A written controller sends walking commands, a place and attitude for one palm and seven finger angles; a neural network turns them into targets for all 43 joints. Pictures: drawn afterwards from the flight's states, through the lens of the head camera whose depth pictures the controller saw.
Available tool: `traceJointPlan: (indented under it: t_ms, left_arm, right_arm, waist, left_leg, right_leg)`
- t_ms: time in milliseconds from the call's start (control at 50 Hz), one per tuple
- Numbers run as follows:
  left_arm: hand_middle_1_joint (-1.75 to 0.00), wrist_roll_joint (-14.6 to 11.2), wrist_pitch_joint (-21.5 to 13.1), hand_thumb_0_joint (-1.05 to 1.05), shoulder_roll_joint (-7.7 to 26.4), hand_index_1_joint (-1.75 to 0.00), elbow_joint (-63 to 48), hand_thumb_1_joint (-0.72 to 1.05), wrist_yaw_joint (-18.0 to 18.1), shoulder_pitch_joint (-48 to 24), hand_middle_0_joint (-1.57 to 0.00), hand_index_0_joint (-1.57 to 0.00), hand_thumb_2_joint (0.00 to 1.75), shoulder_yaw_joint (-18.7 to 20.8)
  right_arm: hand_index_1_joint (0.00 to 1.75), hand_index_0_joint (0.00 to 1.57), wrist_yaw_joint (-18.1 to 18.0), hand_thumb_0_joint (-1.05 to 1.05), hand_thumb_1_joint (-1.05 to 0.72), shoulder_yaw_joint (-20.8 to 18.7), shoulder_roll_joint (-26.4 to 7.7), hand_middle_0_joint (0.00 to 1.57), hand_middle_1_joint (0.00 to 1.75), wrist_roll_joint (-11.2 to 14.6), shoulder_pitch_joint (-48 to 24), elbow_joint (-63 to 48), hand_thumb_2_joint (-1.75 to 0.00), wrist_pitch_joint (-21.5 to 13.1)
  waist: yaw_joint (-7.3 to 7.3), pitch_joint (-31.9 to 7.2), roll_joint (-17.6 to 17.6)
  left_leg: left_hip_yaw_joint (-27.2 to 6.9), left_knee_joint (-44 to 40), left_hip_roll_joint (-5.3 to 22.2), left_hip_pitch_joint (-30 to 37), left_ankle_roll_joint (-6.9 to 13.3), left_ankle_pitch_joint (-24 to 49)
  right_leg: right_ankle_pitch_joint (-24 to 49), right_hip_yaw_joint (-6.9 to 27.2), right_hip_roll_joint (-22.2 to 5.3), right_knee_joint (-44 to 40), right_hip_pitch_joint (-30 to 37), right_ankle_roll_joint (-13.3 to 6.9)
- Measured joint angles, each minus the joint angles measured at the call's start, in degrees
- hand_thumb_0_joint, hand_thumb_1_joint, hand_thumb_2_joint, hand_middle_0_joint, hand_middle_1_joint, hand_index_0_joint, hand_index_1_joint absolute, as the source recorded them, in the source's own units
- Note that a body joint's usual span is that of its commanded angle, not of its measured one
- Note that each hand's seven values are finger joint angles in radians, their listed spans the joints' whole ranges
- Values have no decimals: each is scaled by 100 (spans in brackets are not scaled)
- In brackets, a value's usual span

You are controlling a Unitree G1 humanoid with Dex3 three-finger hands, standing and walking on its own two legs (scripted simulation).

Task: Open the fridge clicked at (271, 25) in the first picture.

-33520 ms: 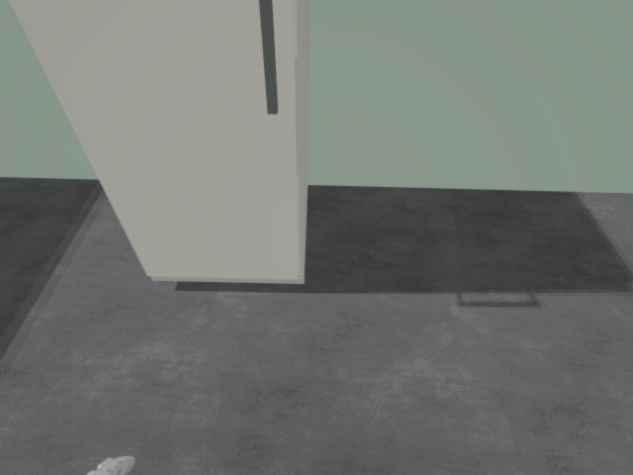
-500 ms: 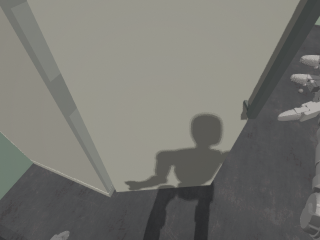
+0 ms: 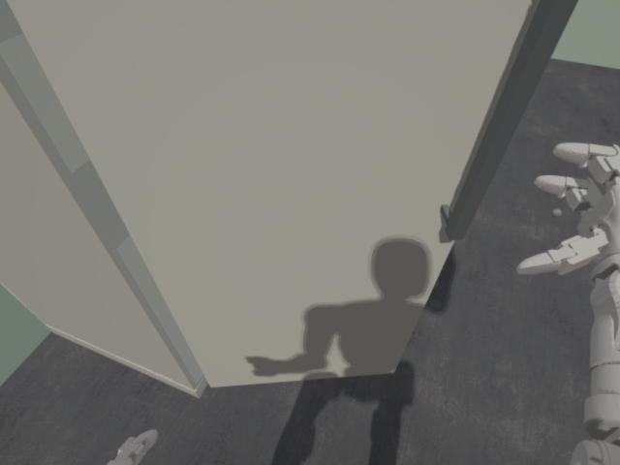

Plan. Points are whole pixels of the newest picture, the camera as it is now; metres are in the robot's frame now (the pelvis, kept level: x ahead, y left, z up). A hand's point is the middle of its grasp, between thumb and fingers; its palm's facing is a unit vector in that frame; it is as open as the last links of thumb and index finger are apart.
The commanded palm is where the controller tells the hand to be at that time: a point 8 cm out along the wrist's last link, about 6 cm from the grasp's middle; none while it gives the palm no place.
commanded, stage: slip the hand off the handle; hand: right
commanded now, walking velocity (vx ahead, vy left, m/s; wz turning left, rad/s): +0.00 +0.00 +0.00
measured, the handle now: (490, 125) +0.48 -0.18 +0.22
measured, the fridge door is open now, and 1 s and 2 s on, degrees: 64 64 64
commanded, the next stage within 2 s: draw the hand back to the body in 0.82 s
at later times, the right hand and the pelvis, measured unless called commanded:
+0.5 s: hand (558, 263) +0.30 -0.21 +0.18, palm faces +0.17 +0.98 -0.12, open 14.7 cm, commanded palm +0.28 -0.27 +0.19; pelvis -0.03 +0.03 +0.00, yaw -3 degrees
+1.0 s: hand (568, 254) +0.32 -0.23 +0.18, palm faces +0.18 +0.98 -0.01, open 14.7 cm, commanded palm +0.27 -0.27 +0.19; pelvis -0.01 +0.03 +0.00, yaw -2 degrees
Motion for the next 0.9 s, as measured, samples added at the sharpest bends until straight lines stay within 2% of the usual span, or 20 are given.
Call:
traceJointPlan:
  t_ms: [120,220,300,380,480,640,800,900]
  left_arm:
    - [-30,28,-157,1,-103,-29,-97,91,29,-268,-20,-20,89,-90]
    - [-30,7,-263,1,-116,-30,-36,91,122,-553,-20,-20,89,-191]
    - [-30,-22,-297,1,-120,-30,-1,91,223,-744,-20,-20,89,-261]
    - [-30,-14,-350,1,-104,-30,-33,91,256,-814,-20,-20,89,-277]
    - [-30,-5,-415,1,-68,-30,50,91,294,-775,-20,-20,89,-283]
    - [-30,-36,-490,1,41,-30,261,91,392,-603,-20,-20,89,-237]
    - [-30,-41,-561,1,136,-29,344,91,370,-430,-20,-20,89,-119]
    - [-30,-40,-552,1,134,-29,286,91,349,-394,-20,-20,89,-81]
  right_arm:
    - [115,25,-409,-1,56,297,241,26,115,-141,482,-918,-20,271]
    - [115,25,-436,-1,56,586,396,26,115,-45,575,-1232,-20,386]
    - [115,25,-457,-1,56,734,429,26,115,-35,475,-1108,-20,614]
    - [115,25,-524,-1,56,763,452,26,115,-88,592,-1162,-20,672]
    - [115,25,-469,-1,56,678,442,26,115,-22,787,-1209,-20,477]
    - [115,25,-285,-1,56,471,123,26,115,29,546,-733,-20,406]
    - [115,25,5,-1,56,245,78,26,115,231,618,-681,-20,268]
    - [115,25,14,-1,56,84,63,26,115,217,771,-714,-20,339]
  waist:
    - [-154,84,-40]
    - [-294,120,-78]
    - [-342,158,-67]
    - [-340,203,-90]
    - [-329,223,-109]
    - [-284,322,-119]
    - [-225,243,-149]
    - [-208,207,-117]
  left_leg:
    - [76,-51,29,174,22,56]
    - [171,-100,40,326,16,111]
    - [244,-113,31,398,49,152]
    - [275,-141,-12,461,101,195]
    - [296,-146,-76,545,166,202]
    - [367,-102,-167,529,261,177]
    - [293,13,-158,375,263,88]
    - [227,83,-143,315,247,17]
  right_leg:
    - [86,72,47,-49,130,-11]
    - [210,165,79,-152,260,4]
    - [339,240,87,-274,350,43]
    - [443,275,54,-389,447,93]
    - [504,303,-2,-479,569,148]
    - [533,394,-75,-495,559,185]
    - [463,328,-79,-453,471,192]
    - [379,267,-77,-391,441,209]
